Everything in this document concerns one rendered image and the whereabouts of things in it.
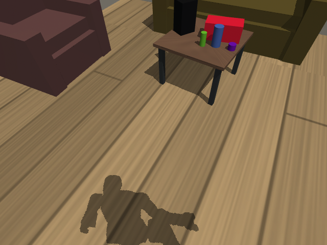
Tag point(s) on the coffee table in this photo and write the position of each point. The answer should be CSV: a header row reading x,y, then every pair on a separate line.
x,y
188,47

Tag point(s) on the armchair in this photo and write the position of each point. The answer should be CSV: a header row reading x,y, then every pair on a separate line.
x,y
46,44

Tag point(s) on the sofa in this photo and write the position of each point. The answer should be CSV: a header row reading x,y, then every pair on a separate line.
x,y
282,29

